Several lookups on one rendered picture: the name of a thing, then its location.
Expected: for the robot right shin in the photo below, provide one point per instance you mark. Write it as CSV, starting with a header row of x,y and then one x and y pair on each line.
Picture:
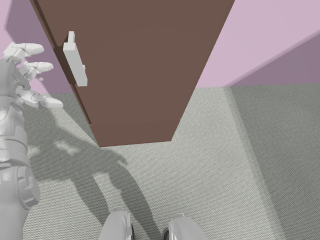
x,y
177,216

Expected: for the handle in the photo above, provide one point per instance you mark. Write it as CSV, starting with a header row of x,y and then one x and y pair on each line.
x,y
72,55

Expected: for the cupboard door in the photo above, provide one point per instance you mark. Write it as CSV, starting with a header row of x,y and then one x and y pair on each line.
x,y
141,57

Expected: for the left robot forearm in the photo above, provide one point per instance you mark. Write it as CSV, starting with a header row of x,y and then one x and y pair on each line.
x,y
13,138

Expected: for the right robot thigh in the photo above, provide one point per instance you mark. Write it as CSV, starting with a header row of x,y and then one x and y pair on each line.
x,y
184,228

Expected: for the left robot upper arm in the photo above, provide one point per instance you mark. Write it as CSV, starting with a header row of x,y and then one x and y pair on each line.
x,y
19,192

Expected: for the robot left hand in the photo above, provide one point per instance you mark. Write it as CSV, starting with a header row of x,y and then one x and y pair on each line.
x,y
11,78

